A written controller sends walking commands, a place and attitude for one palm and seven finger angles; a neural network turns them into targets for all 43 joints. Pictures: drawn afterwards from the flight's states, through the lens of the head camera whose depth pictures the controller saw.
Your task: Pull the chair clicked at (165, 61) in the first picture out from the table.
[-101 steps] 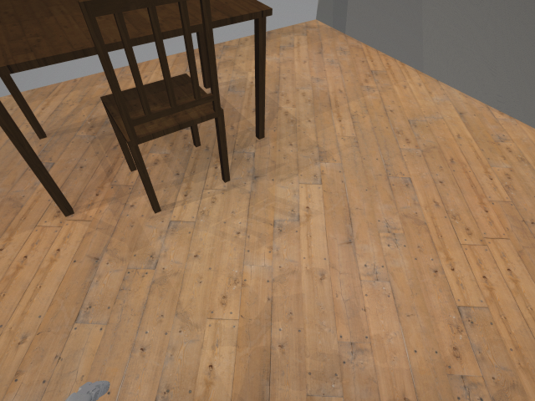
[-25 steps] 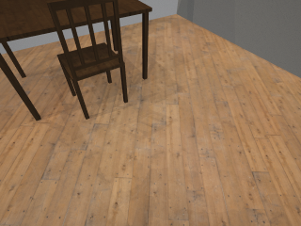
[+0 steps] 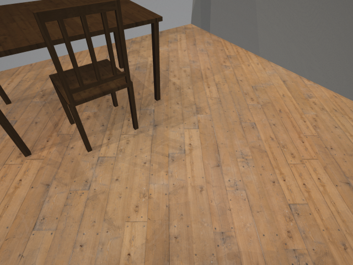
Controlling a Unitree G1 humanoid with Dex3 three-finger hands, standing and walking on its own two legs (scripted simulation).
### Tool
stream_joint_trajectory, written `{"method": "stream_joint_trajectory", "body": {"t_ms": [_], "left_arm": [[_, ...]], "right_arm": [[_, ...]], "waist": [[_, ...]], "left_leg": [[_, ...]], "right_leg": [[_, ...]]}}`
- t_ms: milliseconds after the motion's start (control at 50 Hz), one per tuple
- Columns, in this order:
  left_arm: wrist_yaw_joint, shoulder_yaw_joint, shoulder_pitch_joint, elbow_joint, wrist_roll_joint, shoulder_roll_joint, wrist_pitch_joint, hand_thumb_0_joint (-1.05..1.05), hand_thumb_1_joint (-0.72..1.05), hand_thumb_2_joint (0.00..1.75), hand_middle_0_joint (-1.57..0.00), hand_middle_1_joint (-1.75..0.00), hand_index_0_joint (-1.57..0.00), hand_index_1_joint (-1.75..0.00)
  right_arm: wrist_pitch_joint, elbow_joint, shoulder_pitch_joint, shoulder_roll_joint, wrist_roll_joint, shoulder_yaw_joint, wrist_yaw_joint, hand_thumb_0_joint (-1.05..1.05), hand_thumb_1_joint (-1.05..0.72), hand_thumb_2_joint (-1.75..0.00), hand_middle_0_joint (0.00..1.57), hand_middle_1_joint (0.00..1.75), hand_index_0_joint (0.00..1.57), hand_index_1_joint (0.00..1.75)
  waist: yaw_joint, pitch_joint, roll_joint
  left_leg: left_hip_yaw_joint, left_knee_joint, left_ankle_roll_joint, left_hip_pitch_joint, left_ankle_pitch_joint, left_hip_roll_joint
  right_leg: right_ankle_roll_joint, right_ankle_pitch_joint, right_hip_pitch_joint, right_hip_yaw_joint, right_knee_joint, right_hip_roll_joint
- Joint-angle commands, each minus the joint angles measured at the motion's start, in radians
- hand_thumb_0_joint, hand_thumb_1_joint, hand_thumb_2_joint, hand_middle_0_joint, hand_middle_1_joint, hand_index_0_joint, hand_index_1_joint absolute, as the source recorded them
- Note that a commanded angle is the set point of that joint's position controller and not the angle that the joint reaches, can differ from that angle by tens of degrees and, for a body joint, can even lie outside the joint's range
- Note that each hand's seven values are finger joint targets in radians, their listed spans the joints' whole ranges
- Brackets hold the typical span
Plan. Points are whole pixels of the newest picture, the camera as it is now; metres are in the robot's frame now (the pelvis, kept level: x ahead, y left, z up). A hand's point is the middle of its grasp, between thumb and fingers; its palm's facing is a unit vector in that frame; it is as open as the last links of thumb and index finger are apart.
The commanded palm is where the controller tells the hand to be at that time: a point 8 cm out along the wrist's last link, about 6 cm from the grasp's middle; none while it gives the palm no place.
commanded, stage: walk to a spot facing it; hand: left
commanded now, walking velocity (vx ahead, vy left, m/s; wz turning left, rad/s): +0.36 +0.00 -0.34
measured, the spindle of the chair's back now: (91, 51) +1.12 +0.54 -0.06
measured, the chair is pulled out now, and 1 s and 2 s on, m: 0.00 0.00 0.00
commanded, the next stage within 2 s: turn to face it in 1.40 s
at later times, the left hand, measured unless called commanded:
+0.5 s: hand out of the picture +0.11 +0.14 -0.17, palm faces -0.04 -0.99 -0.13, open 7.4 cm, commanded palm none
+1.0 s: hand (139, 157) +0.51 +0.17 -0.16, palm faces -0.24 -0.96 -0.15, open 7.4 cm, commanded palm none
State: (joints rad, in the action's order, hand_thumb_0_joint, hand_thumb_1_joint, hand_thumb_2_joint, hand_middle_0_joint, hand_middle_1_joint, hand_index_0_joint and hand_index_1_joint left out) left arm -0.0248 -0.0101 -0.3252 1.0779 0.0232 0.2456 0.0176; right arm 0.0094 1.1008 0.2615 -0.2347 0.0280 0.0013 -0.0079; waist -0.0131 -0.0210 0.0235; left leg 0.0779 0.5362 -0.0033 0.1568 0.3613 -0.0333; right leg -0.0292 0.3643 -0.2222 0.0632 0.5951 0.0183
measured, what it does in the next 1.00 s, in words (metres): walks ahead, turning right: left foot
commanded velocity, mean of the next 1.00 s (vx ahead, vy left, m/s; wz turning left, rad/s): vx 0.37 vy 0.00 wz -0.26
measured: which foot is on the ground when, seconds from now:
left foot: down 0.00-0.14, up 0.16-0.56, down 0.58-1.00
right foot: down 0.00-0.58, up 0.60-1.00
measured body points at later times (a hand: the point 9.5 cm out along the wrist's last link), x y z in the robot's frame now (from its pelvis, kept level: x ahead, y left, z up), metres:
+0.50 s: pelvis +0.18 -0.01 +0.00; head +0.20 -0.01 +0.45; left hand +0.11 +0.19 -0.15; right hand +0.26 -0.25 -0.14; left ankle +0.32 +0.09 -0.69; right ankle +0.04 -0.11 -0.73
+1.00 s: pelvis +0.40 +0.02 +0.01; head +0.41 +0.03 +0.46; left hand +0.53 +0.22 -0.15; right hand +0.28 -0.18 -0.13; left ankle +0.35 +0.08 -0.73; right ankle +0.45 -0.17 -0.65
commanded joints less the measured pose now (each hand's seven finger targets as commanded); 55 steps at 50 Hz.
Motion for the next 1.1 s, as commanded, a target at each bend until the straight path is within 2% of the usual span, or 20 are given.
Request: {"method": "stream_joint_trajectory", "body": {"t_ms": [0,40,80,100,120,140,180,220,300,460,520,540,560,580,600,640,700,800,920,1080], "left_arm": [[0.001,-0.034,0.143,-0.145,-0.003,0.077,-0.039,0.00,0.90,0.90,-0.20,-0.30,-0.20,-0.30],[-0.002,-0.038,0.121,-0.139,-0.004,0.050,-0.051,0.00,0.90,0.90,-0.20,-0.30,-0.20,-0.30],[-0.007,-0.044,-0.052,-0.073,-0.002,0.024,-0.059,0.00,0.90,0.90,-0.20,-0.30,-0.20,-0.30],[0.001,-0.060,-0.207,-0.017,0.003,0.078,-0.067,0.00,0.90,0.90,-0.20,-0.30,-0.20,-0.30],[0.020,-0.084,-0.356,0.025,0.002,0.186,-0.079,0.00,0.90,0.90,-0.20,-0.30,-0.20,-0.30],[0.033,-0.076,-0.386,0.038,-0.015,0.179,-0.081,0.00,0.90,0.90,-0.20,-0.30,-0.20,-0.30],[0.043,-0.066,-0.300,0.019,-0.010,0.124,-0.084,0.00,0.90,0.90,-0.20,-0.30,-0.20,-0.30],[0.047,-0.048,-0.218,-0.002,-0.002,0.068,-0.086,0.00,0.90,0.90,-0.20,-0.30,-0.20,-0.30],[0.048,-0.038,-0.182,-0.001,-0.002,0.038,-0.100,0.00,0.90,0.90,-0.20,-0.30,-0.20,-0.30],[0.060,-0.047,-0.183,0.027,0.003,0.038,-0.104,0.00,0.90,0.90,-0.20,-0.30,-0.20,-0.30],[0.060,-0.061,-0.144,0.019,-0.001,0.064,-0.104,0.00,0.90,0.90,-0.20,-0.30,-0.20,-0.30],[0.057,-0.061,-0.154,0.013,-0.005,0.048,-0.103,0.00,0.90,0.90,-0.20,-0.30,-0.20,-0.30],[0.047,-0.060,-0.230,0.006,-0.015,-0.017,-0.096,0.00,0.90,0.90,-0.20,-0.30,-0.20,-0.30],[0.041,-0.051,-0.221,-0.021,-0.018,-0.040,-0.098,0.00,0.90,0.90,-0.20,-0.30,-0.20,-0.30],[0.045,-0.056,-0.170,-0.029,-0.011,-0.010,-0.093,0.00,0.90,0.90,-0.20,-0.30,-0.20,-0.30],[0.030,-0.058,-0.078,-0.036,0.001,-0.034,-0.076,0.00,0.90,0.90,-0.20,-0.30,-0.20,-0.30],[0.015,-0.059,-0.123,-0.021,0.013,-0.076,-0.041,0.00,0.90,0.90,-0.20,-0.30,-0.20,-0.30],[0.008,-0.072,-0.057,-0.058,0.014,-0.062,-0.011,0.00,0.90,0.90,-0.20,-0.30,-0.20,-0.30],[-0.003,-0.069,0.128,-0.123,0.012,-0.048,-0.009,0.00,0.90,0.90,-0.20,-0.30,-0.20,-0.30],[-0.007,-0.052,0.309,-0.179,0.006,-0.070,-0.028,0.00,0.90,0.90,-0.20,-0.30,-0.20,-0.30]], "right_arm": [[0.039,-0.034,0.123,-0.201,-0.007,0.069,0.024,0.00,-0.90,-0.90,0.20,0.30,0.20,0.30],[0.045,-0.031,0.114,-0.171,-0.001,0.061,0.026,0.00,-0.90,-0.90,0.20,0.30,0.20,0.30],[0.043,-0.039,0.052,-0.152,-0.002,0.056,0.027,0.00,-0.90,-0.90,0.20,0.30,0.20,0.30],[0.047,-0.056,0.020,-0.116,-0.013,0.052,0.021,0.00,-0.90,-0.90,0.20,0.30,0.20,0.30],[0.058,-0.111,-0.036,-0.047,-0.021,0.034,0.011,0.00,-0.90,-0.90,0.20,0.30,0.20,0.30],[0.063,-0.133,-0.083,-0.075,-0.014,0.040,0.010,0.00,-0.90,-0.90,0.20,0.30,0.20,0.30],[0.065,-0.121,-0.126,-0.043,-0.014,0.046,0.008,0.00,-0.90,-0.90,0.20,0.30,0.20,0.30],[0.051,-0.103,-0.099,-0.016,-0.006,0.048,0.003,0.00,-0.90,-0.90,0.20,0.30,0.20,0.30],[0.023,-0.093,-0.054,0.020,-0.006,0.055,-0.012,0.00,-0.90,-0.90,0.20,0.30,0.20,0.30],[0.043,-0.166,-0.201,0.031,-0.017,0.054,-0.028,0.00,-0.90,-0.90,0.20,0.30,0.20,0.30],[0.056,-0.107,0.009,-0.011,-0.008,0.071,-0.010,0.00,-0.90,-0.90,0.20,0.30,0.20,0.30],[0.060,-0.062,0.164,-0.065,0.000,0.083,0.002,0.00,-0.90,-0.90,0.20,0.30,0.20,0.30],[0.062,-0.039,0.276,-0.181,0.016,0.111,0.012,0.00,-0.90,-0.90,0.20,0.30,0.20,0.30],[0.057,-0.033,0.321,-0.221,0.006,0.114,0.016,0.00,-0.90,-0.90,0.20,0.30,0.20,0.30],[0.047,-0.056,0.209,-0.179,-0.005,0.102,0.018,0.00,-0.90,-0.90,0.20,0.30,0.20,0.30],[0.059,-0.092,0.056,-0.056,-0.005,0.074,0.020,0.00,-0.90,-0.90,0.20,0.30,0.20,0.30],[0.084,-0.075,0.042,0.011,-0.003,0.053,0.026,0.00,-0.90,-0.90,0.20,0.30,0.20,0.30],[0.097,-0.068,0.097,-0.001,-0.011,0.061,0.030,0.00,-0.90,-0.90,0.20,0.30,0.20,0.30],[0.098,-0.030,0.212,-0.009,-0.012,0.059,0.037,0.00,-0.90,-0.90,0.20,0.30,0.20,0.30],[0.078,0.029,0.336,-0.005,0.004,0.050,0.040,0.00,-0.90,-0.90,0.20,0.30,0.20,0.30]], "waist": [[0.075,0.175,-0.224],[0.049,0.163,-0.183],[-0.041,0.084,-0.091],[-0.109,0.032,0.074],[-0.148,0.010,0.356],[-0.142,0.003,0.241],[-0.113,0.108,0.092],[-0.053,0.152,0.018],[0.007,0.142,0.067],[-0.010,0.172,0.101],[0.090,0.059,0.066],[0.144,-0.053,-0.006],[0.152,-0.189,-0.278],[0.136,-0.212,-0.382],[0.100,-0.109,-0.227],[0.043,0.091,-0.143],[-0.022,0.112,-0.121],[-0.025,0.119,-0.101],[0.026,0.146,-0.081],[0.084,0.198,-0.128]], "left_leg": [[-0.350,-0.321,0.213,-0.155,0.025,-0.344],[-0.250,-0.245,0.191,-0.124,-0.205,-0.327],[-0.065,-0.032,0.103,0.027,-0.250,-0.225],[0.048,0.228,0.049,0.207,-0.221,-0.131],[0.117,0.504,0.000,0.477,0.135,-0.007],[0.009,0.615,0.011,0.540,0.198,-0.023],[-0.028,0.686,0.011,0.584,0.093,-0.085],[-0.038,0.645,-0.002,0.545,0.022,-0.106],[0.003,0.549,-0.028,0.494,-0.124,-0.095],[0.039,0.200,0.007,0.356,-0.212,-0.068],[0.063,0.065,0.039,0.052,-0.219,-0.002],[0.011,0.024,0.055,-0.164,-0.233,-0.040],[-0.323,-0.031,0.125,-0.396,-0.173,-0.281],[-0.619,-0.240,0.188,-0.395,-0.132,-0.448],[-0.599,-0.313,0.207,-0.235,0.067,-0.454],[-0.409,-0.365,0.141,0.039,0.139,-0.367],[-0.157,-0.364,0.100,0.158,-0.049,-0.276],[-0.043,-0.412,0.098,0.081,-0.148,-0.258],[0.025,-0.385,0.104,-0.129,-0.340,-0.276],[0.131,-0.296,0.121,-0.244,-0.669,-0.300]], "right_leg": [[0.005,0.150,-0.413,-0.073,0.218,-0.048],[0.003,0.148,-0.327,-0.088,0.145,-0.075],[-0.007,-0.035,0.009,-0.155,-0.077,-0.033],[-0.041,-0.061,0.232,-0.016,-0.172,-0.099],[-0.142,-0.133,0.377,0.419,-0.328,-0.352],[-0.198,-0.231,0.399,0.519,-0.354,-0.399],[-0.227,-0.319,0.290,0.424,-0.326,-0.377],[-0.197,-0.318,0.177,0.300,-0.350,-0.334],[-0.148,-0.373,0.096,0.123,-0.394,-0.241],[-0.115,-0.517,0.123,0.045,-0.377,-0.224],[-0.088,-0.722,0.109,-0.006,-0.113,-0.189],[-0.064,-0.646,0.046,-0.023,0.109,-0.149],[-0.023,-0.212,-0.166,-0.111,0.427,-0.018],[-0.017,0.200,-0.314,-0.068,0.704,0.054],[-0.036,0.159,-0.338,-0.012,0.778,-0.021],[-0.022,-0.024,-0.376,-0.019,0.788,-0.097],[-0.002,-0.107,-0.299,-0.035,0.694,-0.118],[0.031,-0.248,-0.431,-0.034,0.622,-0.141],[0.048,-0.285,-0.552,-0.095,0.404,-0.154],[-0.009,-0.171,-0.455,-0.212,0.116,-0.089]]}}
